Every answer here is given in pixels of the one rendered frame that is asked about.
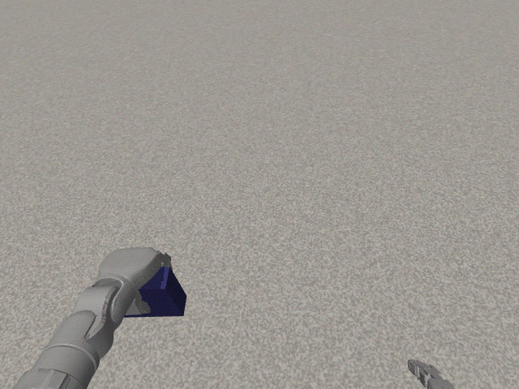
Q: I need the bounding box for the left robot hand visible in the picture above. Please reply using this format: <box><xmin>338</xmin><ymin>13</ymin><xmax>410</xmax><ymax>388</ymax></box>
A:
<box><xmin>99</xmin><ymin>247</ymin><xmax>173</xmax><ymax>315</ymax></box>

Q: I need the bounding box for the right robot hand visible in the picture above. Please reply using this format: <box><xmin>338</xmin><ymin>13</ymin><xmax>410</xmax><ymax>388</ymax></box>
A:
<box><xmin>408</xmin><ymin>359</ymin><xmax>454</xmax><ymax>389</ymax></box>

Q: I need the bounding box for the left robot arm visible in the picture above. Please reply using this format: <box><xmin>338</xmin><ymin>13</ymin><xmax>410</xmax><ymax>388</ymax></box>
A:
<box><xmin>13</xmin><ymin>274</ymin><xmax>135</xmax><ymax>389</ymax></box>

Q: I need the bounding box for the carton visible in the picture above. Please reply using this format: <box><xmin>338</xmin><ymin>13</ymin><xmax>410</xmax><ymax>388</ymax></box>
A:
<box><xmin>124</xmin><ymin>267</ymin><xmax>187</xmax><ymax>318</ymax></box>

